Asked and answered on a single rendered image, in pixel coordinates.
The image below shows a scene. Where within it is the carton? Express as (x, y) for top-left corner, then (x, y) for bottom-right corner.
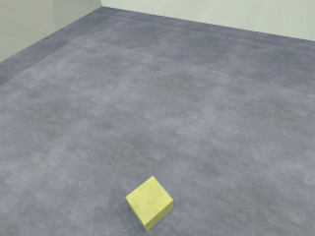
(125, 176), (173, 232)

